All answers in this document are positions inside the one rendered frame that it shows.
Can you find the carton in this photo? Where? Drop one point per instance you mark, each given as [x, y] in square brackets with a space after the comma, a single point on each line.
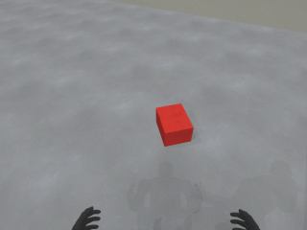
[173, 124]

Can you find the right robot hand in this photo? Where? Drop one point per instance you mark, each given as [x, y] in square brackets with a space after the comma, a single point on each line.
[248, 222]

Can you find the left robot hand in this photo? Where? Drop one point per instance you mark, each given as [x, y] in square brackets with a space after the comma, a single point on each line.
[84, 219]

